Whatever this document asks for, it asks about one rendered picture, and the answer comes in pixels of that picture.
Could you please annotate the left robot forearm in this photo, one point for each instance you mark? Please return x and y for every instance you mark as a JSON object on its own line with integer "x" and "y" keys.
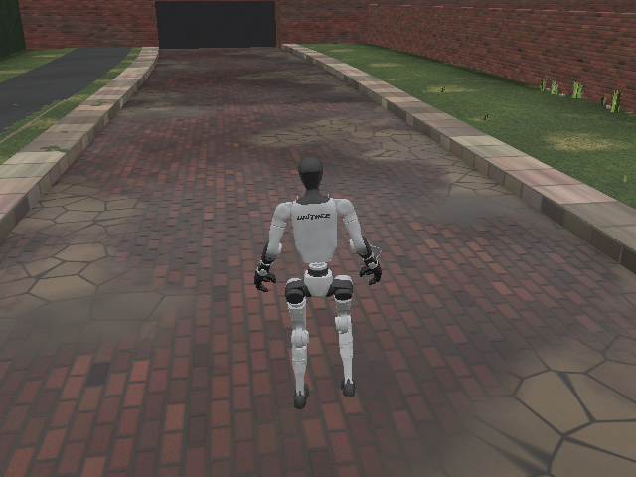
{"x": 265, "y": 262}

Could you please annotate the right robot hand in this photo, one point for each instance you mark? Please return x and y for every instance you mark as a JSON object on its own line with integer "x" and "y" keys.
{"x": 376, "y": 271}

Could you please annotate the right robot forearm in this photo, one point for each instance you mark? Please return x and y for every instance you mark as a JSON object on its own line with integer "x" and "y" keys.
{"x": 367, "y": 256}

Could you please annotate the left robot upper arm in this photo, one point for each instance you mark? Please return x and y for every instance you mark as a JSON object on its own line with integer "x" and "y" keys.
{"x": 282, "y": 212}

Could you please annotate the right robot shin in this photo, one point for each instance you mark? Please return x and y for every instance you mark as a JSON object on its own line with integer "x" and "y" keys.
{"x": 346, "y": 350}

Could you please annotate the right robot upper arm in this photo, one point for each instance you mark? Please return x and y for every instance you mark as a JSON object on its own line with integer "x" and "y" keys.
{"x": 345, "y": 207}

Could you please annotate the left robot thigh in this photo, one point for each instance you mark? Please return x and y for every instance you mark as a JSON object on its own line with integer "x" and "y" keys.
{"x": 296, "y": 300}

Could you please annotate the left robot hand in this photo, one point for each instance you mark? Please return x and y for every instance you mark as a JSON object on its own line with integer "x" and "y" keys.
{"x": 259, "y": 279}

